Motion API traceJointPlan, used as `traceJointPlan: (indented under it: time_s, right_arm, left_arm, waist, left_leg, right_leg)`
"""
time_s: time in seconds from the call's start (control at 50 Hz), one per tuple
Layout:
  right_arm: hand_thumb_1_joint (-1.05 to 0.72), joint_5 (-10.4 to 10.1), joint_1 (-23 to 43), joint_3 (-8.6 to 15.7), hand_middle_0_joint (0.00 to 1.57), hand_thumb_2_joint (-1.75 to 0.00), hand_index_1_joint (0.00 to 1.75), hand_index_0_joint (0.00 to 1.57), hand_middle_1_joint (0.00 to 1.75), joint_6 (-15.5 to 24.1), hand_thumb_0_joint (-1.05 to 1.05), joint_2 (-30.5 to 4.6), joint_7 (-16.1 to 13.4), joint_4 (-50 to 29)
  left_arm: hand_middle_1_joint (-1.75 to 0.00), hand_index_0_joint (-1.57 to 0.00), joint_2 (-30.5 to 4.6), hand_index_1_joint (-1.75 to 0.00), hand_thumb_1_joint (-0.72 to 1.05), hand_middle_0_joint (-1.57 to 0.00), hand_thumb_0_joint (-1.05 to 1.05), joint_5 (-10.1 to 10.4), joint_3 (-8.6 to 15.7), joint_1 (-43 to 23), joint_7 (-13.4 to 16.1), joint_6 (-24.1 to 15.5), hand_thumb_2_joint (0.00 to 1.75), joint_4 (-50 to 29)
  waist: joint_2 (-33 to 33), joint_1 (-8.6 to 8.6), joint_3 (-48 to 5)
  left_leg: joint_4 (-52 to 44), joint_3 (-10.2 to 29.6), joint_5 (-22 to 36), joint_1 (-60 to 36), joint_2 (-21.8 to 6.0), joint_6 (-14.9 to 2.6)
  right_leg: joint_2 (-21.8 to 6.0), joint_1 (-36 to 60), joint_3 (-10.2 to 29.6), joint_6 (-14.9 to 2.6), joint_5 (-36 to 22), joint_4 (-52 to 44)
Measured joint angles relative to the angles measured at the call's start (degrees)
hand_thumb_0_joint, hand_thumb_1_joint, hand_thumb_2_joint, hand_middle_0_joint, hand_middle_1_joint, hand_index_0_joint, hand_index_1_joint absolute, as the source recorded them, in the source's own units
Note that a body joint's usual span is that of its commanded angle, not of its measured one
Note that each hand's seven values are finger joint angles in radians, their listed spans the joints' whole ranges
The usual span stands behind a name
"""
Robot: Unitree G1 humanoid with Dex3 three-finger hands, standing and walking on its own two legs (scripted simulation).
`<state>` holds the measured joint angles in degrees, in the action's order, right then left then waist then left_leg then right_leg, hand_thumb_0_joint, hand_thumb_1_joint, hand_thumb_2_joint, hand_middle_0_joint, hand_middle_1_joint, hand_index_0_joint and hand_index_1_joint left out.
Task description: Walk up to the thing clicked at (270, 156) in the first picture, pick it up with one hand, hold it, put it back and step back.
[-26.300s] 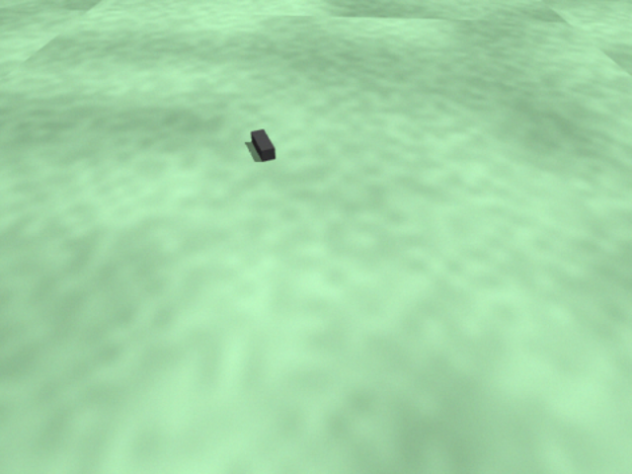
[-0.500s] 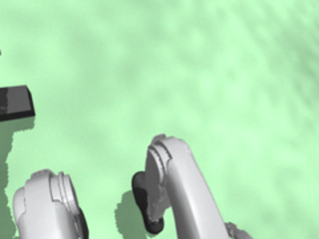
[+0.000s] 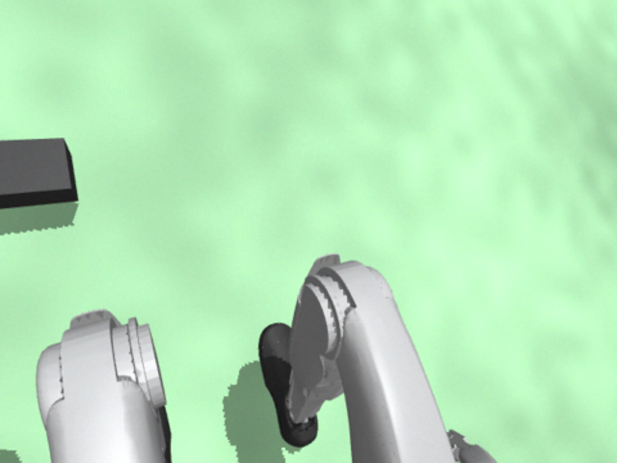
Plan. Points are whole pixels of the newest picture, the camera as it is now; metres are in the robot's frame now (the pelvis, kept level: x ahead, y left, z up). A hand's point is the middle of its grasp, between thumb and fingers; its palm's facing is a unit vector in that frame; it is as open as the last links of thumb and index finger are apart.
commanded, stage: close in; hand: left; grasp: from above
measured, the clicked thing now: out of the picture +0.51 +0.30 -0.29
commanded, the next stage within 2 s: rest palm in 0.04 s
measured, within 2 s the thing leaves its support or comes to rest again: neither
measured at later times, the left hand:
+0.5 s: hand out of the picture +0.49 +0.30 -0.23, palm faces -0.51 -0.08 -0.86, open 14.3 cm
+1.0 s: hand out of the picture +0.49 +0.30 -0.25, palm faces -0.48 -0.09 -0.87, open 14.1 cm
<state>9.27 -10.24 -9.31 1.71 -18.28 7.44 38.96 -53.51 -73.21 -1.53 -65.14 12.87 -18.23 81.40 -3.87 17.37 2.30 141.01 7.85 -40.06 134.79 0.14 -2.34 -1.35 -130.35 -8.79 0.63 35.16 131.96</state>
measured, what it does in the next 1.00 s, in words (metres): stands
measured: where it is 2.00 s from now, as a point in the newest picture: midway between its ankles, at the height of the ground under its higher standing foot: (226, 437)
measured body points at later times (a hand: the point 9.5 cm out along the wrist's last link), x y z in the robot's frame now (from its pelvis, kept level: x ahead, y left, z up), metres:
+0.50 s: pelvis +0.00 +0.00 -0.01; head +0.28 +0.09 +0.32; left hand +0.51 +0.30 -0.18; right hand +0.00 -0.26 -0.07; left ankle +0.07 +0.11 -0.29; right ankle +0.12 -0.12 -0.29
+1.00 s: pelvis +0.00 +0.01 -0.01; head +0.29 +0.12 +0.31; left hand +0.51 +0.30 -0.20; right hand +0.03 -0.25 -0.06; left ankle +0.07 +0.11 -0.29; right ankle +0.12 -0.12 -0.29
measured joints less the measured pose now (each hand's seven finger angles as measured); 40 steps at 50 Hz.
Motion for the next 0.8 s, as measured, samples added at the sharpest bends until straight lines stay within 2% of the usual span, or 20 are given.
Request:
traceJointPlan:
  time_s: [0.08,0.16,0.22,0.34,0.38,0.44,0.58,0.7,0.8]
  right_arm:
    - [-0.92,0.23,0.75,-0.5,0.2,-0.9,0.3,0.21,0.3,-0.15,0.0,0.1,0.51,-1.31]
    - [-0.91,0.19,0.78,-0.98,0.2,-0.9,0.3,0.21,0.3,0.06,0.0,0.43,1.35,-3.0]
    - [-0.91,0.22,0.4,-1.67,0.2,-0.9,0.3,0.2,0.3,0.4,0.0,0.6,1.98,-3.66]
    - [-0.91,0.49,-0.65,-3.52,0.2,-0.9,0.3,0.21,0.3,2.04,0.0,0.56,2.39,-4.09]
    - [-0.9,0.77,-0.82,-3.99,0.2,-0.9,0.3,0.21,0.3,2.69,0.0,0.41,2.37,-4.16]
    - [-0.9,1.17,-1.06,-4.64,0.2,-0.9,0.3,0.21,0.3,3.21,0.0,0.17,2.13,-4.04]
    - [-0.91,1.99,-1.75,-6.0,0.2,-0.9,0.3,0.21,0.3,3.57,0.0,-0.37,1.54,-4.0]
    - [-0.9,2.75,-1.51,-6.36,0.2,-0.9,0.3,0.21,0.3,3.96,0.0,-0.93,1.71,-4.91]
    - [-0.9,3.08,-0.44,-6.15,0.2,-0.9,0.3,0.21,0.3,4.72,0.0,-1.35,2.4,-5.24]
  left_arm:
    - [-1.05,-0.08,1.39,-1.06,-0.55,-0.09,-0.01,-2.32,0.0,-0.55,3.58,-0.55,1.04,1.7]
    - [-1.04,-0.09,1.79,-1.04,-0.54,-0.09,0.0,-4.89,1.96,0.2,7.16,0.74,1.02,4.63]
    - [-1.02,-0.08,1.49,-1.02,-0.54,-0.09,0.0,-5.95,3.05,0.42,9.56,2.12,1.01,6.96]
    - [-0.98,-0.07,-1.07,-1.0,-0.55,-0.09,0.0,-5.73,5.32,-0.91,11.96,3.94,1.03,11.72]
    - [-0.97,-0.07,-2.59,-0.99,-0.55,-0.09,0.0,-5.29,6.57,-1.35,12.05,4.29,1.03,13.12]
    - [-0.97,-0.07,-4.41,-0.99,-0.56,-0.09,0.0,-4.51,7.2,-1.49,11.29,4.35,1.03,13.88]
    - [-0.98,-0.07,-6.13,-1.0,-0.55,-0.08,0.0,-4.2,7.41,0.1,10.45,1.9,1.02,10.65]
    - [-0.97,-0.06,-6.99,-1.0,-0.56,-0.08,0.0,-5.72,8.46,1.49,12.86,0.71,1.03,9.16]
    - [-0.96,-0.06,-7.2,-0.99,-0.56,-0.09,0.0,-5.67,8.1,1.56,15.0,1.86,1.05,11.0]
  waist:
    - [-0.08,1.39,-0.57]
    - [0.27,3.24,-0.98]
    - [0.58,4.21,-0.87]
    - [0.53,5.54,1.16]
    - [0.35,6.07,2.41]
    - [-0.19,6.49,4.13]
    - [-2.15,6.39,6.21]
    - [-3.16,6.77,5.84]
    - [-3.05,6.87,5.18]
  left_leg:
    - [0.37,0.53,-0.87,-0.43,0.32,-0.33]
    - [0.22,0.61,-1.15,-0.55,0.28,-0.6]
    - [-0.01,0.44,-0.84,-0.34,0.19,-0.66]
    - [0.23,0.16,0.18,0.44,-0.21,-0.61]
    - [0.61,0.21,0.45,0.68,-0.32,-0.58]
    - [1.28,0.45,0.63,1.03,-0.52,-0.55]
    - [2.5,1.54,-0.3,1.02,-0.81,-0.15]
    - [3.33,2.72,-1.95,0.25,-0.72,0.17]
    - [3.76,3.27,-2.58,0.02,-0.73,0.04]
  right_leg:
    - [-0.1,1.24,-0.53,0.24,1.01,-0.29]
    - [0.01,1.55,-0.61,0.41,1.19,-0.69]
    - [0.07,1.21,-0.45,0.5,0.85,-0.84]
    - [0.34,-0.17,-0.13,0.54,-0.43,-0.3]
    - [0.43,-0.52,-0.16,0.51,-0.81,0.08]
    - [0.64,-0.99,-0.35,0.48,-1.28,0.58]
    - [1.07,-1.01,-1.24,0.33,-1.08,1.09]
    - [1.23,0.05,-2.23,0.27,0.15,1.21]
    - [1.39,0.58,-2.69,0.53,0.57,1.12]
